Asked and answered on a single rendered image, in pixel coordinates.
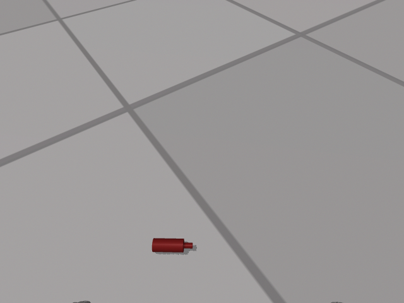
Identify bottle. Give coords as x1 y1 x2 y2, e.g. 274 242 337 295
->
152 238 193 253

